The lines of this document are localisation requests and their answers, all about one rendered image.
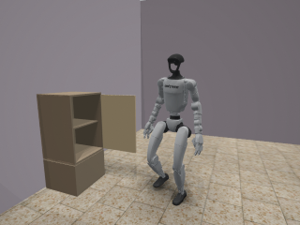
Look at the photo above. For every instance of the left robot shin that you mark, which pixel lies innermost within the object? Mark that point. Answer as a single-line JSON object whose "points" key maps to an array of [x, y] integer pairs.
{"points": [[180, 178]]}

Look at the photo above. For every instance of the left robot upper arm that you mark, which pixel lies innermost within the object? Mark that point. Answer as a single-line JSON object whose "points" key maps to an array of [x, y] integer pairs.
{"points": [[191, 85]]}

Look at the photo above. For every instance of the right robot hand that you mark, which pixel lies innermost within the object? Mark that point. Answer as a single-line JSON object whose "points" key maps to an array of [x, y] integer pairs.
{"points": [[150, 128]]}

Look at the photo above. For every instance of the left robot forearm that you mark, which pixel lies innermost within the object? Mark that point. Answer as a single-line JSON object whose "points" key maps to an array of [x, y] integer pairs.
{"points": [[198, 119]]}

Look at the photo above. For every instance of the cupboard door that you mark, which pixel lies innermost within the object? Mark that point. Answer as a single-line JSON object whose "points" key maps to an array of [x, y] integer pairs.
{"points": [[118, 115]]}

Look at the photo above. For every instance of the left robot thigh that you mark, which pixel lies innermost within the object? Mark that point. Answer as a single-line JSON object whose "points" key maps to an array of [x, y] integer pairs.
{"points": [[180, 146]]}

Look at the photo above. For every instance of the right robot upper arm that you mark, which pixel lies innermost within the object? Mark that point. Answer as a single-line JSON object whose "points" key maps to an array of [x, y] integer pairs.
{"points": [[160, 98]]}

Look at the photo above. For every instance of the right robot forearm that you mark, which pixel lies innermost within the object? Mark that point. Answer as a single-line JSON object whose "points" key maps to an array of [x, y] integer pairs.
{"points": [[154, 114]]}

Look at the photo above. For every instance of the left robot hand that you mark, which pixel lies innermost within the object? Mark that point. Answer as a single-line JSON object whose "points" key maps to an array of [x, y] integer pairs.
{"points": [[198, 143]]}

